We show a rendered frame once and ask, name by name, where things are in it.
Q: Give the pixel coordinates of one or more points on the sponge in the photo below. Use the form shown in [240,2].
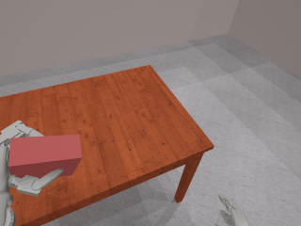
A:
[38,156]

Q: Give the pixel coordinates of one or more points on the table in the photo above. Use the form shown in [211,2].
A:
[131,126]

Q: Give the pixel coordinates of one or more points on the left robot hand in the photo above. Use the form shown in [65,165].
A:
[29,185]

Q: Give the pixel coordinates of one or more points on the robot left forearm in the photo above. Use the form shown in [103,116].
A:
[7,216]

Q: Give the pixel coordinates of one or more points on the right robot hand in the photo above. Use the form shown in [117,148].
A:
[236,217]

